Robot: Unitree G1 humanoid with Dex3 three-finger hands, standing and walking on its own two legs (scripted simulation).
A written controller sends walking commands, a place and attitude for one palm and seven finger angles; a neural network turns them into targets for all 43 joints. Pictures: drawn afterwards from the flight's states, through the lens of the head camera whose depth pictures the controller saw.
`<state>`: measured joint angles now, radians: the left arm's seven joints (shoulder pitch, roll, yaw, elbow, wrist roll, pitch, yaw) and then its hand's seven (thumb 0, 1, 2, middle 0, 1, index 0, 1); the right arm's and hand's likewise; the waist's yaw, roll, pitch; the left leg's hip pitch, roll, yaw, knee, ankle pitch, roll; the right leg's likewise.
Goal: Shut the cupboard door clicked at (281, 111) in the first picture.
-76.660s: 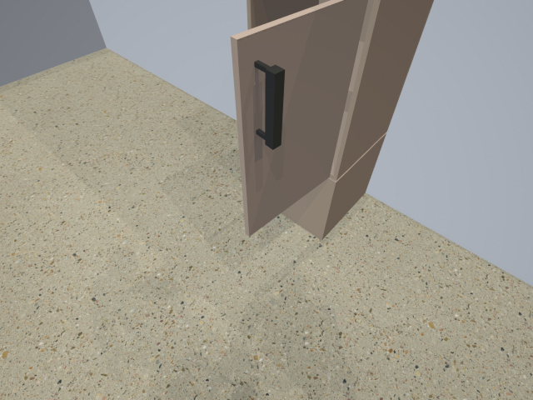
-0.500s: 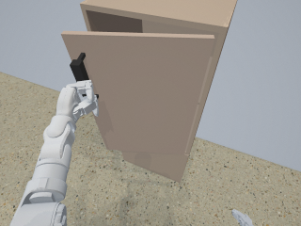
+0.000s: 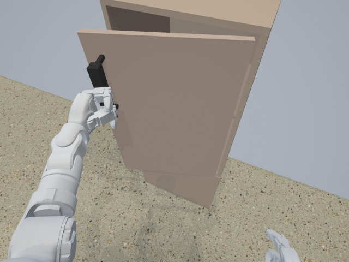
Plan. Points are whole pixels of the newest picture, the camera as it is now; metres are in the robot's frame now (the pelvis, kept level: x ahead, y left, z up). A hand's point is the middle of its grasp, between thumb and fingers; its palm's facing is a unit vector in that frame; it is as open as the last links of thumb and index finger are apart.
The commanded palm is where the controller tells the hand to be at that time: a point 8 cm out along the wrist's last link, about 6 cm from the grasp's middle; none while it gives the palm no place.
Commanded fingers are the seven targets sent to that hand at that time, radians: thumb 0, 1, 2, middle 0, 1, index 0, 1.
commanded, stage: push the door shut along its arc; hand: left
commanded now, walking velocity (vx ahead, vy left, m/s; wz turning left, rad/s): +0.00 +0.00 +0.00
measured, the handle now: (106, 90) +0.50 +0.19 +0.12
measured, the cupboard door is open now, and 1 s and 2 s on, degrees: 18 3 0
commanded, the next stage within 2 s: pull the fist back off the door in 1.46 s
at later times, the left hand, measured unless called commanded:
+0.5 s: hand (119, 96) +0.47 +0.15 +0.13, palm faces -0.24 -0.97 -0.04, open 3.1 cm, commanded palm +0.47 +0.18 +0.13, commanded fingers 0.00 0.90 0.90 -1.30 -1.50 -1.30 -1.50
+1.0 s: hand (136, 83) +0.51 +0.11 +0.14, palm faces -0.36 -0.93 -0.01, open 3.1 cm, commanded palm +0.53 +0.15 +0.13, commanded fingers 0.00 0.90 0.90 -1.30 -1.50 -1.30 -1.50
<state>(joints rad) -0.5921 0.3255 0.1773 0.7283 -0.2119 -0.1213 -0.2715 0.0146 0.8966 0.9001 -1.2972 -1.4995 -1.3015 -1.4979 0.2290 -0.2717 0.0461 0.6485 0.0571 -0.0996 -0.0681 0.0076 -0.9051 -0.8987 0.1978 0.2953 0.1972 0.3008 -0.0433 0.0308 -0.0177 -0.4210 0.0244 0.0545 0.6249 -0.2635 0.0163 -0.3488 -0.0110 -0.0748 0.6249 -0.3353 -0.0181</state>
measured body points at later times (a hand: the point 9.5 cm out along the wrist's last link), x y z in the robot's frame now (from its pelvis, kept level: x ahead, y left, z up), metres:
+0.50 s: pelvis -0.01 +0.01 -0.01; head +0.06 +0.01 +0.43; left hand +0.47 +0.20 +0.14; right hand +0.03 -0.26 -0.13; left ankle +0.04 +0.11 -0.73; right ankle -0.01 -0.11 -0.73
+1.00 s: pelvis -0.01 +0.02 -0.02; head +0.09 +0.02 +0.42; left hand +0.53 +0.16 +0.14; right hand +0.00 -0.26 -0.13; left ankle +0.04 +0.11 -0.73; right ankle -0.01 -0.11 -0.73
